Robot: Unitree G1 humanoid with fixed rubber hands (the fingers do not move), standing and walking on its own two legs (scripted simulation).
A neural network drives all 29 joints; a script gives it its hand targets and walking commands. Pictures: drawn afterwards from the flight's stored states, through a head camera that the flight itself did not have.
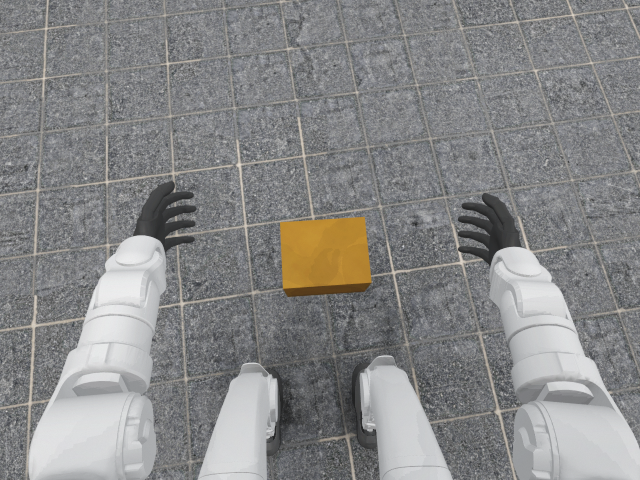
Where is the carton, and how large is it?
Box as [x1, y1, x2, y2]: [280, 217, 371, 296]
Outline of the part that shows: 364,217 280,222 283,289 288,296 364,291 371,282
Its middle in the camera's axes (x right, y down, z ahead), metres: +0.01 +0.04 +1.03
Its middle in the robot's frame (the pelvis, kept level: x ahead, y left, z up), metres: +0.50 -0.02 -0.60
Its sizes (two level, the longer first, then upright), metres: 0.215 0.169 0.153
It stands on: the floor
